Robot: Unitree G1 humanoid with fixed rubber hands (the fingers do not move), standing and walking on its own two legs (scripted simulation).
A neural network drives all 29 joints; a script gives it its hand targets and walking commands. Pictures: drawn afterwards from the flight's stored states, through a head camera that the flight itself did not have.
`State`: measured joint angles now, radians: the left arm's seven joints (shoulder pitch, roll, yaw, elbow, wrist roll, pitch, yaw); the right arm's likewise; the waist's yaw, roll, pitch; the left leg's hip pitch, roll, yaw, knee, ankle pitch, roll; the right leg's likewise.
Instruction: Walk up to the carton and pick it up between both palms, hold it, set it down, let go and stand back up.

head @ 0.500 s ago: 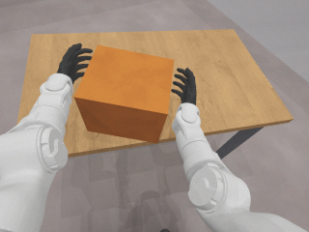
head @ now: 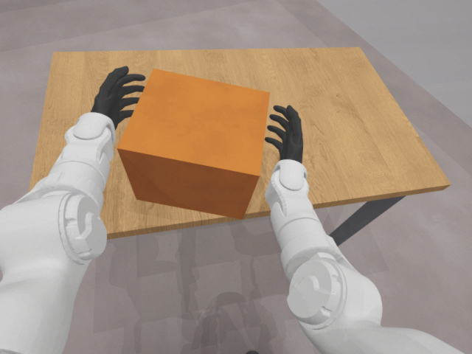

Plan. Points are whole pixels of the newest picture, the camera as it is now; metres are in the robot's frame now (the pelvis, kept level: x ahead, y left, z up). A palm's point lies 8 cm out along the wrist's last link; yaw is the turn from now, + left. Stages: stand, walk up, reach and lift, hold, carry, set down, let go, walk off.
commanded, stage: reach and lift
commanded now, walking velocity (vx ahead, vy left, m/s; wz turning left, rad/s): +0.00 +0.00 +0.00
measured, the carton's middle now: (200, 148) +0.48 +0.02 +0.02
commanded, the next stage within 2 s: none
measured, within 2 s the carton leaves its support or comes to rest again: leaves its support in 0.80 s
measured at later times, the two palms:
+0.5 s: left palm (111, 134) +0.46 +0.16 +0.09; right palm (298, 169) +0.39 -0.14 +0.07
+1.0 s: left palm (114, 153) +0.40 +0.14 +0.11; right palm (322, 172) +0.36 -0.16 +0.11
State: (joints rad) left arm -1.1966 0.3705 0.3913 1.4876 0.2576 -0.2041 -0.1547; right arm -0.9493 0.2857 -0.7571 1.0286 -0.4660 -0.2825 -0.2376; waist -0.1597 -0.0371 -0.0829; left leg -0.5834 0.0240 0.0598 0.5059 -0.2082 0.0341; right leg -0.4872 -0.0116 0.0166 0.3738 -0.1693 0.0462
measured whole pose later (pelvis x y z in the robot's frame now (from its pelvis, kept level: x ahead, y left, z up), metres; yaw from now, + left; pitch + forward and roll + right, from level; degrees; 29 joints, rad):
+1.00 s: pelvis -0.03 -0.02 +0.01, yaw +1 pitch +5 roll -1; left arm -0.98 0.22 0.37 1.40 0.24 -0.16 -0.03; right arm -0.77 0.18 -0.49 1.00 -0.27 -0.17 -0.22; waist -0.08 -0.03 -0.11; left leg -0.35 0.02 0.06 0.39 -0.14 0.01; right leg -0.31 -0.01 0.01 0.36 -0.15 0.03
